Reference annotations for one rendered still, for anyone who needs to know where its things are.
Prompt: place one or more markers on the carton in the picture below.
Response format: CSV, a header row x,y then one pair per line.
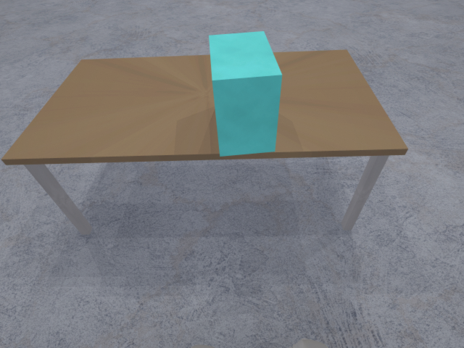
x,y
246,81

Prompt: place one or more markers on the table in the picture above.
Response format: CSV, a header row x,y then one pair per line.
x,y
149,109

